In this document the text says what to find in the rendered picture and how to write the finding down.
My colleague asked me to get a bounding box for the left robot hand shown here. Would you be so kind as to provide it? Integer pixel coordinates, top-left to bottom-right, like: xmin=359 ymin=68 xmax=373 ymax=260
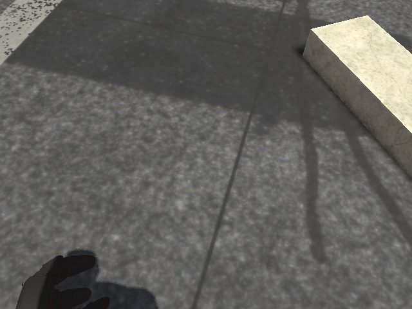
xmin=16 ymin=255 xmax=110 ymax=309

